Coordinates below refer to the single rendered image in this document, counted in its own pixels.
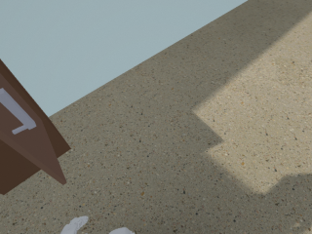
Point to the handle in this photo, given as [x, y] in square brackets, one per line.
[13, 107]

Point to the cupboard door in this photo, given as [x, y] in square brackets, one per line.
[33, 144]

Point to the left robot hand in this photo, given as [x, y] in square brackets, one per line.
[75, 224]

